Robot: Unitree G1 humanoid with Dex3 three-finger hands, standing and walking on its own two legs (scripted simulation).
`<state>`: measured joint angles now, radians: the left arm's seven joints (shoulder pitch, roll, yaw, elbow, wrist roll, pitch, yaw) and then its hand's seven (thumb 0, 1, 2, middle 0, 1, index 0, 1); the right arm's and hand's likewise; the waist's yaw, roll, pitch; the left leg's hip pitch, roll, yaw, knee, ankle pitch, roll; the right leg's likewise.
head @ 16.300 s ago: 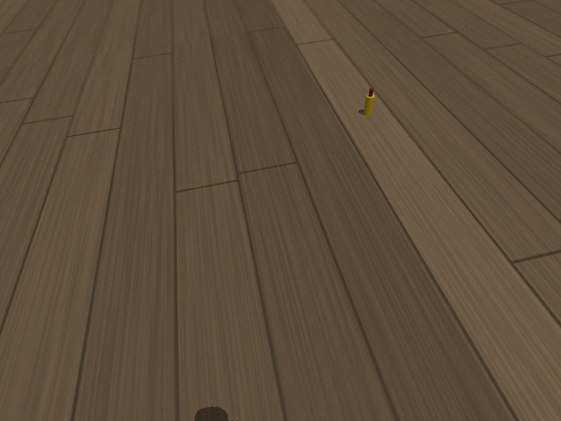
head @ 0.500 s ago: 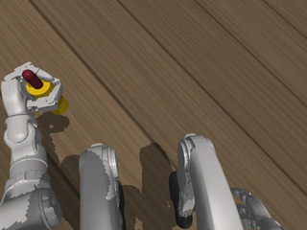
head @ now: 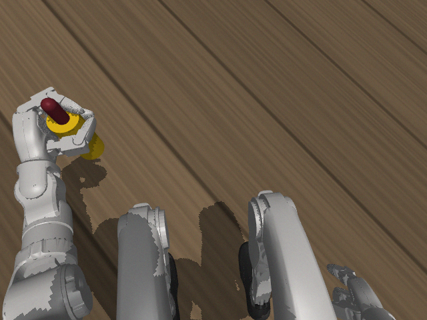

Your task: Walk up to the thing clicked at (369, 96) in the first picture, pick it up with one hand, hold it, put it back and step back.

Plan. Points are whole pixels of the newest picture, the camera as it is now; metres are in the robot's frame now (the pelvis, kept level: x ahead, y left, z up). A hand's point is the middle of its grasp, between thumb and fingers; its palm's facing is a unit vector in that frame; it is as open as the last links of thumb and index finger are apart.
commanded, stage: lift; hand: left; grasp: from the side
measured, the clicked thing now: (72, 129) +0.46 +0.25 -0.04
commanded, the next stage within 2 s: hold in 1.90 s
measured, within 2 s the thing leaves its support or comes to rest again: neither
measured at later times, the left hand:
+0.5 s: hand (25, 104) +0.42 +0.23 +0.12, palm faces +0.16 -0.98 -0.07, open 5.6 cm
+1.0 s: hand out of the picture +0.40 +0.22 +0.28, palm faces +0.18 -0.98 -0.07, open 5.6 cm
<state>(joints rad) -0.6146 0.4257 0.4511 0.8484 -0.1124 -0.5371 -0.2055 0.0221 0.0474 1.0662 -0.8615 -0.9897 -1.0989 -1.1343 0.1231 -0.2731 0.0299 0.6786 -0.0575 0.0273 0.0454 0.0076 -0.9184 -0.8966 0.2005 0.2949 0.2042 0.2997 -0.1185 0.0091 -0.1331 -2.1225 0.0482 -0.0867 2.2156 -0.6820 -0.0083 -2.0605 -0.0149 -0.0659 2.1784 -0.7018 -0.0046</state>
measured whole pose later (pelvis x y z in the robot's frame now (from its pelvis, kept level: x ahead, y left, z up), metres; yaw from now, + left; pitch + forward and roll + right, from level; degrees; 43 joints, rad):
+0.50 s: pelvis +0.02 +0.00 +0.11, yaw +1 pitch +32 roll -4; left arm -0.35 0.32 0.32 0.43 -0.17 -0.34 -0.12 0.02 0.06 1.04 -0.86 -0.99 -1.09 -1.13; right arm 0.14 -0.26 -0.01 0.62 0.02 0.00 -0.02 0.01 -0.91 -0.89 0.20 0.29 0.20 0.30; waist -0.05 0.03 -0.19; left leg -1.77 0.05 -0.06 1.87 -0.66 -0.01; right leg -1.72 -0.01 -0.06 1.83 -0.67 0.00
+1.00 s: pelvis +0.05 +0.01 +0.26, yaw +4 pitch +20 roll -3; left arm -0.18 0.27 0.18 0.36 -0.16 -0.28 -0.03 0.02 0.07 1.03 -0.85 -1.00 -1.09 -1.14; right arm 0.20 -0.23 0.01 0.63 0.03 -0.05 -0.04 0.01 -0.90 -0.89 0.20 0.30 0.20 0.30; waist -0.05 0.03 -0.14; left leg -1.15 0.05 -0.03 1.35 -0.56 0.00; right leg -1.09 -0.01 -0.06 1.30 -0.56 0.01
